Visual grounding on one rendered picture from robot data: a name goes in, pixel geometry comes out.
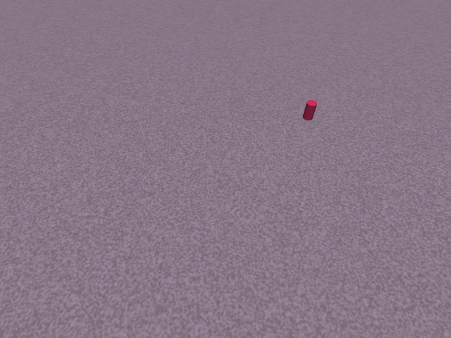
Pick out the can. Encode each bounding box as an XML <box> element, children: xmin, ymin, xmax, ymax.
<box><xmin>303</xmin><ymin>100</ymin><xmax>317</xmax><ymax>120</ymax></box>

